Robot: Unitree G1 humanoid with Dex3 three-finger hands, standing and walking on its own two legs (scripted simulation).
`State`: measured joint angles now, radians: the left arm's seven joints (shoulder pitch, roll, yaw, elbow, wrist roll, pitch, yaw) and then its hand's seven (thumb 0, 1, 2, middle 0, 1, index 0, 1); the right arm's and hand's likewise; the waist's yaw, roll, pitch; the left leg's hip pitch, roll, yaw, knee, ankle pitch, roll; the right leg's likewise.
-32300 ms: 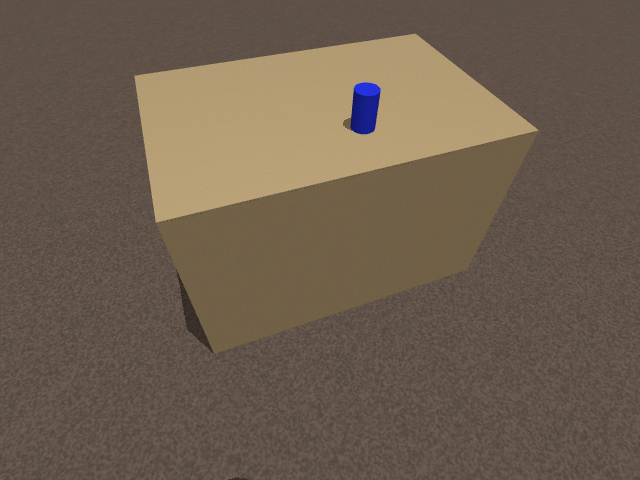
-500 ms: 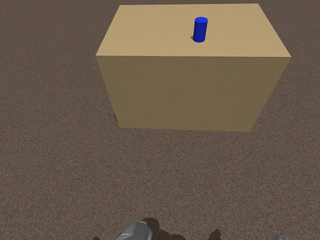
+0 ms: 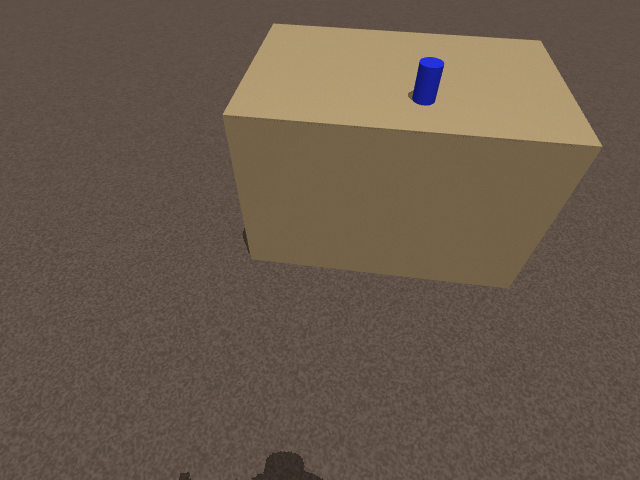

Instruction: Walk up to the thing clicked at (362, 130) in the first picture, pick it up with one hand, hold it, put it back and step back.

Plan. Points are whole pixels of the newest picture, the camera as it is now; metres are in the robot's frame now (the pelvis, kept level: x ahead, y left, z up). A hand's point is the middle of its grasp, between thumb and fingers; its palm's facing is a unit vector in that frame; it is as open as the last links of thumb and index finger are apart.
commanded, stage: step back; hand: right
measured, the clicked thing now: (427, 81) +1.13 -0.24 -0.06
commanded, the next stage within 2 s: stand in 0.50 s
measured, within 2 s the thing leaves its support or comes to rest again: neither
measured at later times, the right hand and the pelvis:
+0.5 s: hand out of the picture +0.16 -0.22 -0.14, palm faces -0.01 +0.94 -0.34, open 7.4 cm; pelvis +0.03 +0.03 +0.01, yaw -1 degrees
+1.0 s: hand out of the picture +0.09 -0.24 -0.14, palm faces +0.02 +0.94 -0.33, open 7.4 cm; pelvis +0.02 +0.01 +0.02, yaw -1 degrees
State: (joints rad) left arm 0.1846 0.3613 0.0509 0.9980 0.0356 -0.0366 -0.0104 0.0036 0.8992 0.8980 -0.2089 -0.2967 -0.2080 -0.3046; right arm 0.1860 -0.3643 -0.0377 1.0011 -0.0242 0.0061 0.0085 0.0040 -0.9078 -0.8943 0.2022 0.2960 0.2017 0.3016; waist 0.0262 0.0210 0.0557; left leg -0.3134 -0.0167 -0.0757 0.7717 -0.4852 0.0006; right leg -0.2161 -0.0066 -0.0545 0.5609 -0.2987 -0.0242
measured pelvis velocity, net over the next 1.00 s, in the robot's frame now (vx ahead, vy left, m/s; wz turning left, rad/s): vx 0.02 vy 0.01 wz -0.02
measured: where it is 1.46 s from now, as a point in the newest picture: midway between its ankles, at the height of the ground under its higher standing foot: outside the picture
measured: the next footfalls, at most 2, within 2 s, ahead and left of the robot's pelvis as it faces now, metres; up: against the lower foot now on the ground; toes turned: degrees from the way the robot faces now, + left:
none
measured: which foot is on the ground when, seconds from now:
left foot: down 0.00-1.00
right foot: down 0.00-1.00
